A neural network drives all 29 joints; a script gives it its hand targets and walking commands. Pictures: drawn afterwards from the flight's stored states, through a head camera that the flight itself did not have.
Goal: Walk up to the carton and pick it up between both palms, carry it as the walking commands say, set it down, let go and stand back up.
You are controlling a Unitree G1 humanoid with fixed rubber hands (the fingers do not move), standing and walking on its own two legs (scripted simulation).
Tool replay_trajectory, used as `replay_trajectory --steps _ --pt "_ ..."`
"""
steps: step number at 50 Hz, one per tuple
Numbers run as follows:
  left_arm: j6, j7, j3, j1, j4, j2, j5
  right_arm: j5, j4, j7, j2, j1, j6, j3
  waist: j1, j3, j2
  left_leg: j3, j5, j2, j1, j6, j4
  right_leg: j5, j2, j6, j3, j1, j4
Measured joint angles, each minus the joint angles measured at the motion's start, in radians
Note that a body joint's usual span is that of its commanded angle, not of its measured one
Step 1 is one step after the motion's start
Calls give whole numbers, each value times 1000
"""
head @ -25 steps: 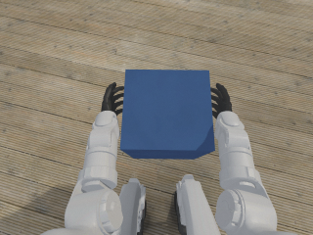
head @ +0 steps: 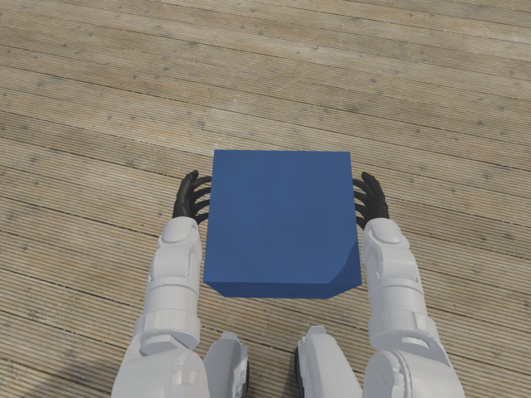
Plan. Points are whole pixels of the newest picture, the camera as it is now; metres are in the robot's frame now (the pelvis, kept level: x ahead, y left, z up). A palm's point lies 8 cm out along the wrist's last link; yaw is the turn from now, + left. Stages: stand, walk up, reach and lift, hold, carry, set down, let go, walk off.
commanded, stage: reach and lift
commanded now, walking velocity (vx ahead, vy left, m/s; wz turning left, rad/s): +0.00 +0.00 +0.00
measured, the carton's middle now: (278, 234) +0.38 -0.01 -0.11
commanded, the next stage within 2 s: none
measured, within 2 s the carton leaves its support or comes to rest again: neither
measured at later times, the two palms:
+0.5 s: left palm (168, 214) +0.36 +0.14 +0.04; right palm (388, 215) +0.36 -0.16 +0.03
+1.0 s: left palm (147, 200) +0.35 +0.14 +0.11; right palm (411, 204) +0.34 -0.15 +0.11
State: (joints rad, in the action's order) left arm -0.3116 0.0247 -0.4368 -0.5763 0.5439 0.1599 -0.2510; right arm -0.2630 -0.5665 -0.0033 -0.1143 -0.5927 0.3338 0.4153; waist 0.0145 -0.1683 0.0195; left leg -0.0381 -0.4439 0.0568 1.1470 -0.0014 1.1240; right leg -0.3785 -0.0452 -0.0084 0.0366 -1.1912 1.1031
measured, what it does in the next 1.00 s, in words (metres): rises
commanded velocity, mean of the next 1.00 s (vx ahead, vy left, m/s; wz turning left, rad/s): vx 0.00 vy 0.00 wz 0.00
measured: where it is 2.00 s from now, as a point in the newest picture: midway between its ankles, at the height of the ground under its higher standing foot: outside the picture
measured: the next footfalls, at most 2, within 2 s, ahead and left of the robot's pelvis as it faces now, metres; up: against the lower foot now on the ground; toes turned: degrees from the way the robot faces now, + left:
none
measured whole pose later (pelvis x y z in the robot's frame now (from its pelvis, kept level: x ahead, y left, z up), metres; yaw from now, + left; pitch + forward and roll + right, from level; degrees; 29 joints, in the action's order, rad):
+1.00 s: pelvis +0.03 +0.00 +0.09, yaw +0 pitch +3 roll +0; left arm -0.49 -0.01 -0.35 -0.38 0.43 0.19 -0.30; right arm -0.32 -0.41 0.02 -0.17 -0.37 0.51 0.36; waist 0.01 -0.04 0.02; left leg -0.07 -0.25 0.04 0.33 -0.01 0.51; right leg -0.20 -0.03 -0.01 0.04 -0.37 0.50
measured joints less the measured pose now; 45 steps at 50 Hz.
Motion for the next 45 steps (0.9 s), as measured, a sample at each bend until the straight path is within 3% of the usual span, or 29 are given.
replay_trajectory --steps 28,45 --pt "-48 -30 18 136 -87 43 -47 -49 80 33 -41 129 48 -20 -1 94 7 -12 132 -6 -441 -7 -376 125 9 1 10 444 -373" --pt "-136 -35 71 190 -101 30 -51 -53 133 26 -54 207 139 -48 1 121 0 -23 184 -12 -736 -8 -563 171 12 -2 8 740 -556"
